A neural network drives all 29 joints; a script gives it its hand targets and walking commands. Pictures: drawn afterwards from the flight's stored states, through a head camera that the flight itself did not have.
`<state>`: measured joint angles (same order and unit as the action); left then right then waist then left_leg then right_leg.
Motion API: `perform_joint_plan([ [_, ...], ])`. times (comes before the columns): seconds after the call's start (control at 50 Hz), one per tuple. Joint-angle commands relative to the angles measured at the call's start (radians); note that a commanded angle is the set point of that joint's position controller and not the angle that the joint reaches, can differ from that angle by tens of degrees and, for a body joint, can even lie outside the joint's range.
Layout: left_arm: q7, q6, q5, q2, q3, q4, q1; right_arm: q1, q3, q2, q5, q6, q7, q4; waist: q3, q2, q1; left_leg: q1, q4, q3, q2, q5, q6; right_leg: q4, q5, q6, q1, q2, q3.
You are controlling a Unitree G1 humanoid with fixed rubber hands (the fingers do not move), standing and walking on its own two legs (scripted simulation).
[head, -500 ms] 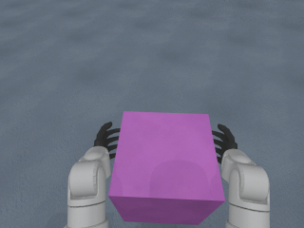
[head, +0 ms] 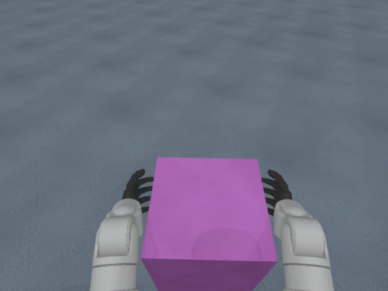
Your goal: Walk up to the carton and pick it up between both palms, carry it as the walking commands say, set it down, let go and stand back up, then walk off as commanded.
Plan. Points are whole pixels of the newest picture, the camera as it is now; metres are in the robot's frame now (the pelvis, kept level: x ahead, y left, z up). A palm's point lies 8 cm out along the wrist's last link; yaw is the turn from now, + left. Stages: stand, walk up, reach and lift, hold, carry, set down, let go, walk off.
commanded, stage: carry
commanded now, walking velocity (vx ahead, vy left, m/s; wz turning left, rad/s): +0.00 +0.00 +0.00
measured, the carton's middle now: (205, 228) +0.27 +0.00 -0.01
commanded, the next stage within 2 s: hold in 1.08 s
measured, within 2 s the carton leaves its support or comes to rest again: neither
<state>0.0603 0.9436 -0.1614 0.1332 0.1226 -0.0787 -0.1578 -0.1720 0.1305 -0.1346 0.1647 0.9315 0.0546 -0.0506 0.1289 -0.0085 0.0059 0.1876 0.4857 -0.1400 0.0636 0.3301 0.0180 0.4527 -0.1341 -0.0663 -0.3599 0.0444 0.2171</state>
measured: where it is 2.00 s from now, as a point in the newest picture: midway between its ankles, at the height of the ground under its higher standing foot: outside the picture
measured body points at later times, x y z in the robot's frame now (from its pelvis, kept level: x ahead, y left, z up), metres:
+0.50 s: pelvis -0.02 +0.02 +0.00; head -0.05 +0.02 +0.45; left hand +0.27 +0.17 +0.05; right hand +0.27 -0.13 +0.05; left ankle -0.05 +0.12 -0.74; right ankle +0.07 -0.08 -0.74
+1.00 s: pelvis -0.02 +0.02 +0.00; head -0.04 +0.03 +0.45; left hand +0.27 +0.18 +0.04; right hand +0.28 -0.12 +0.04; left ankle -0.05 +0.12 -0.74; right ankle +0.07 -0.09 -0.74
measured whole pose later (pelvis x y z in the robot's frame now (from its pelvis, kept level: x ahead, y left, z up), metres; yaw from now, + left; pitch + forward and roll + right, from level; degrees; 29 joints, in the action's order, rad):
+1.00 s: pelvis -0.02 +0.02 +0.00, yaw +1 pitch +2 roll +0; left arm 0.05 0.76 -0.17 0.13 0.13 0.05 -0.14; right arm -0.15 0.13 -0.13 0.20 0.74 0.05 0.07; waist 0.11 -0.01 0.00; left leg 0.24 0.54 -0.15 0.03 0.34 -0.02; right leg 0.49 -0.12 -0.03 -0.40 0.09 0.20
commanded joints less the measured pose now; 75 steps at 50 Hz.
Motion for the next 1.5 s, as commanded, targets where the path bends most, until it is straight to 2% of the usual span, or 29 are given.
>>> perform_joint_plan([
  [0.0,-0.183,-0.028,0.256,0.771,-0.568,-0.019,-0.414,-0.420,-0.586,-0.761,-0.274,-0.028,-0.201,-0.036,0.135,0.007,-0.002,0.069,-0.106,0.085,0.098,-0.012,-0.039,-0.101,-0.003,0.015,0.137,0.151,-0.166],
  [0.28,-0.179,-0.096,0.235,0.741,-0.551,0.006,-0.413,-0.411,-0.564,-0.734,-0.235,-0.096,-0.187,-0.004,0.143,0.000,-0.004,0.100,-0.104,0.097,0.094,-0.023,-0.051,-0.087,-0.030,0.026,0.129,0.151,-0.161],
  [0.76,-0.171,-0.193,0.195,0.689,-0.513,0.052,-0.390,-0.377,-0.525,-0.688,-0.178,-0.192,-0.171,0.051,0.165,0.006,-0.004,0.099,-0.070,0.101,0.091,-0.142,-0.058,-0.024,0.066,0.027,0.148,0.147,-0.150],
  [1.06,-0.168,-0.223,0.186,0.665,-0.499,0.063,-0.375,-0.357,-0.510,-0.666,-0.161,-0.219,-0.166,0.065,0.162,0.006,-0.005,0.102,-0.064,0.101,0.088,-0.152,-0.061,-0.015,0.079,0.025,0.152,0.143,-0.152],
  [1.08,-0.166,-0.201,0.158,0.721,-0.461,0.269,-0.346,-0.246,-0.470,-0.717,-0.179,-0.183,-0.147,0.104,-0.074,0.107,0.047,0.214,-0.148,0.243,-0.126,-0.144,-0.051,-0.026,0.117,0.017,0.506,-0.098,-0.233],
  [1.1,-0.160,-0.248,0.141,0.691,-0.437,0.259,-0.337,-0.308,-0.463,-0.688,-0.160,-0.218,-0.151,0.069,-0.072,0.055,0.026,0.240,-0.166,0.274,-0.120,-0.132,-0.056,-0.021,0.116,0.010,0.510,-0.094,-0.259],
  [1.12,-0.164,-0.280,0.151,0.698,-0.450,0.209,-0.377,-0.358,-0.492,-0.715,-0.177,-0.237,-0.159,0.042,0.001,0.008,0.007,0.183,-0.159,0.274,-0.120,-0.191,-0.055,-0.014,0.152,0.020,0.526,-0.097,-0.260],
  [1.14,-0.164,-0.295,0.165,0.730,-0.496,0.159,-0.393,-0.369,-0.528,-0.731,-0.199,-0.251,-0.171,0.002,0.081,0.037,0.012,0.132,-0.155,0.275,-0.120,-0.298,-0.052,-0.007,0.242,0.032,0.544,-0.095,-0.260],
  [1.16,-0.173,-0.303,0.200,0.773,-0.553,0.138,-0.432,-0.371,-0.551,-0.760,-0.216,-0.252,-0.170,-0.032,0.145,0.023,0.038,0.114,-0.146,0.279,-0.113,-0.392,-0.047,-0.002,0.331,0.044,0.612,-0.100,-0.269],
  [1.18,-0.175,-0.300,0.221,0.792,-0.606,0.141,-0.463,-0.383,-0.539,-0.743,-0.218,-0.255,-0.169,-0.054,0.164,0.050,0.102,0.094,-0.152,0.291,-0.112,-0.393,-0.038,-0.006,0.345,0.049,0.613,-0.103,-0.263],
  [1.2,-0.182,-0.302,0.231,0.816,-0.624,0.153,-0.464,-0.392,-0.555,-0.751,-0.227,-0.249,-0.174,-0.061,0.173,0.025,0.109,0.050,-0.148,0.293,-0.114,-0.413,-0.030,-0.012,0.339,0.056,0.580,-0.106,-0.261],
  [1.22,-0.183,-0.301,0.236,0.812,-0.615,0.151,-0.464,-0.396,-0.577,-0.754,-0.239,-0.237,-0.177,-0.047,0.148,0.015,0.082,0.052,-0.148,0.286,-0.113,-0.414,-0.027,-0.024,0.319,0.061,0.594,-0.104,-0.261],
  [1.24,-0.185,-0.294,0.231,0.809,-0.598,0.171,-0.453,-0.396,-0.576,-0.751,-0.237,-0.222,-0.179,-0.027,0.114,0.006,0.067,0.051,-0.157,0.284,-0.115,-0.393,-0.026,-0.039,0.292,0.064,0.593,-0.105,-0.260],
  [1.26,-0.189,-0.285,0.218,0.809,-0.582,0.211,-0.463,-0.415,-0.550,-0.740,-0.228,-0.210,-0.186,0.014,0.073,0.028,0.075,0.058,-0.171,0.286,-0.119,-0.326,-0.026,-0.055,0.223,0.062,0.579,-0.107,-0.254],
  [1.32,-0.222,-0.282,0.200,0.824,-0.526,0.295,-0.538,-0.457,-0.485,-0.773,-0.198,-0.183,-0.192,0.109,-0.023,-0.001,0.083,0.098,-0.192,0.287,-0.117,-0.181,-0.036,-0.088,0.105,0.064,0.588,-0.111,-0.252],
  [1.38,-0.249,-0.284,0.188,0.865,-0.487,0.357,-0.635,-0.515,-0.434,-0.828,-0.183,-0.177,-0.204,0.197,-0.044,0.014,0.097,0.117,-0.209,0.295,-0.112,-0.100,-0.040,-0.095,0.084,0.073,0.623,-0.113,-0.246],
  [1.46,-0.278,-0.289,0.170,0.911,-0.434,0.448,-0.724,-0.605,-0.394,-0.883,-0.172,-0.177,-0.218,0.277,-0.048,0.021,0.090,0.135,-0.220,0.295,-0.109,-0.052,-0.043,-0.105,0.073,0.086,0.660,-0.114,-0.243],
  [1.48,-0.271,-0.282,0.081,0.922,-0.360,0.470,-0.628,-0.578,-0.429,-0.915,-0.148,-0.161,-0.245,0.313,-0.040,0.072,0.104,0.101,-0.234,0.294,-0.110,-0.044,-0.073,-0.107,0.081,0.071,0.569,-0.116,-0.249],
])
